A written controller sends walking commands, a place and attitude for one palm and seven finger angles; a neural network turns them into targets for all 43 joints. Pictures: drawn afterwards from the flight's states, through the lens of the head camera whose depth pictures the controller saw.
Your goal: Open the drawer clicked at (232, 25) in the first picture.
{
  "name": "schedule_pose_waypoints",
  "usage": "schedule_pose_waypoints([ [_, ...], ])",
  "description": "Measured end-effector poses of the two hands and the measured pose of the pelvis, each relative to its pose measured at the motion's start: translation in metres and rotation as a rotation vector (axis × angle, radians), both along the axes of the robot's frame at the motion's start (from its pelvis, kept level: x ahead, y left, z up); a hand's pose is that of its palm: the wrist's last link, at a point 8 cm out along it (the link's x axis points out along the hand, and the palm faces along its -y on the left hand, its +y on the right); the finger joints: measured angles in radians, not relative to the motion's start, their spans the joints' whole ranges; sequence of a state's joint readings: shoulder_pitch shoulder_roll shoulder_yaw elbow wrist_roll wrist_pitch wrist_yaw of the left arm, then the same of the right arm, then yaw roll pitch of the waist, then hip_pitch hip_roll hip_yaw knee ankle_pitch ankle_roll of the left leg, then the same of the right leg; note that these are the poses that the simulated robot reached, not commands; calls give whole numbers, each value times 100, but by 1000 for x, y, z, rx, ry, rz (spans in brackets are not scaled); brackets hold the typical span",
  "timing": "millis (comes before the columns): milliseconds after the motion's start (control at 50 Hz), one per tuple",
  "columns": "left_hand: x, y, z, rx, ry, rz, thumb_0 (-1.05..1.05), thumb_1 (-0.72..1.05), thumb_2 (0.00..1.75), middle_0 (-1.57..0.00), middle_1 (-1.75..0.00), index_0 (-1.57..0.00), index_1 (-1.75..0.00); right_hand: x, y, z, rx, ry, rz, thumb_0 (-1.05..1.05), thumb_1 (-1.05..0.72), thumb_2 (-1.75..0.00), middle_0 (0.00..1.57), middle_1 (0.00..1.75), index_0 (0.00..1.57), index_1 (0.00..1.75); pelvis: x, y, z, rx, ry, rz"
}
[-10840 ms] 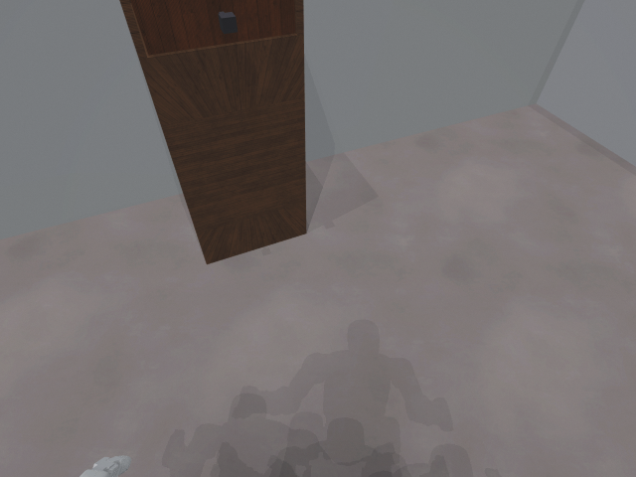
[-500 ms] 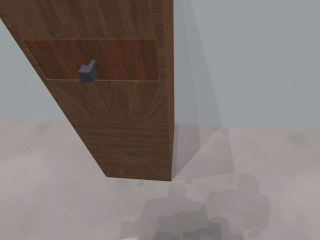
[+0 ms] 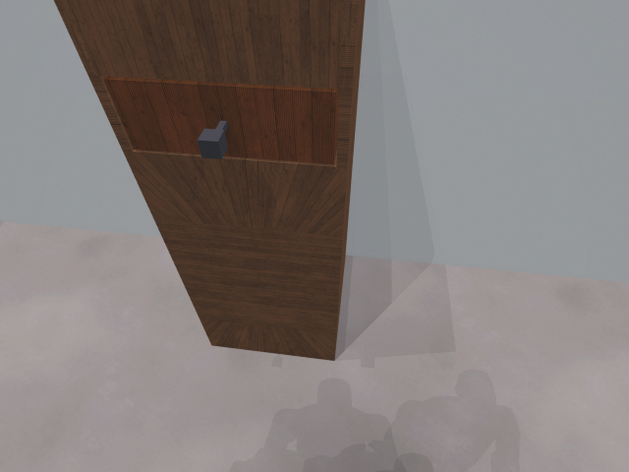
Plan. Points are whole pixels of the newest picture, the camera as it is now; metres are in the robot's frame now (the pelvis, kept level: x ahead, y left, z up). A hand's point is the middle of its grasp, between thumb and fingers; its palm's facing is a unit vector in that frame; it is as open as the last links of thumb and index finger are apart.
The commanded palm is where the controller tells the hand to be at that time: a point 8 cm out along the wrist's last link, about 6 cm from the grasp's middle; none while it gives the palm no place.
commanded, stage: come to a stop and stand still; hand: left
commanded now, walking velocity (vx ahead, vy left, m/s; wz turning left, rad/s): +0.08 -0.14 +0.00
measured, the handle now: (216, 137) +0.58 +0.23 +0.12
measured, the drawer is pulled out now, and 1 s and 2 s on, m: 0.00 0.00 0.00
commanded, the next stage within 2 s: look again from close up in 0.28 s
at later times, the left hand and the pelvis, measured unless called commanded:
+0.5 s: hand out of the picture +0.06 +0.18 -0.20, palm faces -0.04 -0.98 -0.22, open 7.3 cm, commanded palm none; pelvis +0.04 +0.01 -0.02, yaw -2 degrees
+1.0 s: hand out of the picture +0.05 +0.14 -0.18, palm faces +0.06 -0.97 -0.25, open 7.3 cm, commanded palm +0.14 +0.19 -0.08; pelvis +0.05 -0.04 -0.02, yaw +0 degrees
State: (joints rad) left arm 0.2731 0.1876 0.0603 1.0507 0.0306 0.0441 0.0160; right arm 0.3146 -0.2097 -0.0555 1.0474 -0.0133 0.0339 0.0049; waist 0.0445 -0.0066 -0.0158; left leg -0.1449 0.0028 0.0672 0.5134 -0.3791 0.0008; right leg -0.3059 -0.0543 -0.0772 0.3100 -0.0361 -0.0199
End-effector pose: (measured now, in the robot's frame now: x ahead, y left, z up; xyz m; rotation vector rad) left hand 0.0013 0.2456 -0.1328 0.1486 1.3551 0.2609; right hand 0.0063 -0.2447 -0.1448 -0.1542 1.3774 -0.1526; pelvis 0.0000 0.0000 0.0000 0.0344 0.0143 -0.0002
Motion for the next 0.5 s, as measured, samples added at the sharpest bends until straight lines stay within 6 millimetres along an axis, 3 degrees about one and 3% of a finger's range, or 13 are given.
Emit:
schedule_pose_waypoints([
  [60, -7, 14, -15, -27, 18, 0, 1, 90, 90, -20, -30, -21, -30, -30, 20, -1, -30, 24, -23, 0, -91, -90, 19, 30, 20, 30, -6, 14, -7, -50, 3, 9],
  [120, -9, 18, -17, -58, 35, -13, 1, 90, 90, -20, -30, -20, -30, -57, 42, 8, -23, 84, -48, 1, -91, -90, 19, 30, 20, 30, -6, 21, -1, -53, 0, 14],
  [200, -9, 16, -19, -97, 44, -14, 1, 91, 90, -20, -30, -20, -30, -74, 64, 13, -4, 145, -64, 1, -91, -90, 20, 30, 20, 30, 1, 27, 2, -56, 11, 12],
  [280, -4, 9, -24, -118, 91, -40, 1, 91, 90, -20, -30, -20, -30, -75, 77, 13, 9, 159, -93, 1, -91, -90, 20, 30, 20, 30, 10, 26, 0, -44, 22, -7],
  [360, 16, -4, -26, -124, 113, -76, 1, 91, 90, -20, -30, -20, -30, -73, 82, 10, 27, 178, -117, 1, -91, -90, 20, 30, 20, 30, 20, 21, -2, -44, 23, -12],
  [440, 44, -8, -31, -70, 69, -116, 2, 93, 90, -20, -30, -20, -30, -65, 74, -7, 64, 199, -125, 1, -91, -90, 20, 30, 21, 30, 30, 11, -14, -33, 41, -23],
  [500, 59, -13, -32, -39, 47, -128, 2, 93, 90, -20, -30, -20, -30, -47, 63, -24, 75, 171, -123, 1, -91, -90, 20, 30, 20, 30, 38, 7, -24, -34, 41, -31],
])
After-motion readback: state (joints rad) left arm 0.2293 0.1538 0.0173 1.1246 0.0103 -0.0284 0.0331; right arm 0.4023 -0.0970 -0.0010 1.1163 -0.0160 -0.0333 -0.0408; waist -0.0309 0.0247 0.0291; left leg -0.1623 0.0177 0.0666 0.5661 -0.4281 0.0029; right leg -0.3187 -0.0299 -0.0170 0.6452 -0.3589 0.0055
